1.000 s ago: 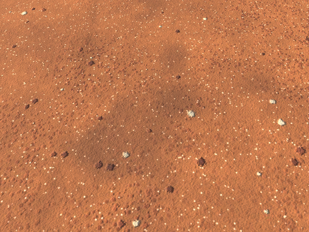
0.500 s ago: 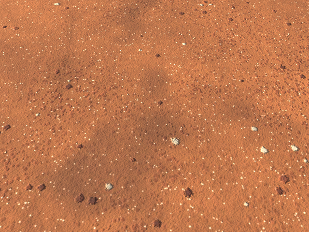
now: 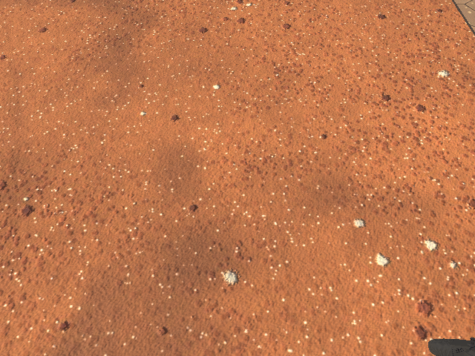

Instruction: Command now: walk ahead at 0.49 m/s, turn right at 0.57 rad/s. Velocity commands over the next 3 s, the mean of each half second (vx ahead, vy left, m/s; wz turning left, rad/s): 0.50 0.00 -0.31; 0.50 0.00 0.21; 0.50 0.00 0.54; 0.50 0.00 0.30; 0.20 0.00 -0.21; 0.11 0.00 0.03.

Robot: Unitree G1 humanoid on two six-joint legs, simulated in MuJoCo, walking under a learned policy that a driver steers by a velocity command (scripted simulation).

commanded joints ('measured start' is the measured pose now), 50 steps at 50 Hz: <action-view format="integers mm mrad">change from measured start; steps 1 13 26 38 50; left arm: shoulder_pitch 13 -43 -293 -27 -30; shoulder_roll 180 141 39 96 140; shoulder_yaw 49 16 -17 17 40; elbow -51 -93 -142 -58 40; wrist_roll -10 -3 4 23 28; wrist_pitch -4 -11 -27 -30 -55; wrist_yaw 14 10 -26 -14 11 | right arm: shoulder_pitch -101 197 255 181 -3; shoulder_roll -46 -99 -156 -123 -12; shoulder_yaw -7 -49 -53 -36 -19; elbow -76 15 128 94 30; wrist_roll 15 13 42 51 40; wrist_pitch -20 -13 6 10 51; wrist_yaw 10 24 18 8 39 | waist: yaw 25 -122 -137 7 4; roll -99 25 47 -132 -65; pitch -27 -76 6 -91 42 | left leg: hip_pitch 204 724 574 -55 12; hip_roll -90 194 99 -8 4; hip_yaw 67 -400 -20 -1 60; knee -177 -507 -619 425 -28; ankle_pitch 165 -309 55 -299 138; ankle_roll -14 286 266 83 70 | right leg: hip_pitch -146 -606 -392 180 88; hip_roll -191 -145 -181 -427 -367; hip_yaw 147 29 -99 230 -222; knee -89 941 262 -96 -226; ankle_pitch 153 -181 230 -59 302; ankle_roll -136 64 96 -124 -80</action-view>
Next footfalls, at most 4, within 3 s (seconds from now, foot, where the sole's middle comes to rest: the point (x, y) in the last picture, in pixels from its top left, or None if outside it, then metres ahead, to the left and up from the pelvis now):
0.16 left None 0.29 0.15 -0.78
0.66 right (321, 338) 0.51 -0.15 -0.78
1.20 left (242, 240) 0.81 0.08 -0.78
1.66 right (283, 166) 1.12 -0.05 -0.78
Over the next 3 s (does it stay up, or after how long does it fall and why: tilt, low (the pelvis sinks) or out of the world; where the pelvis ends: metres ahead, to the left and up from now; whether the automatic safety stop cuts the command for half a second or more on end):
stays up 1.28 0.12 -0.01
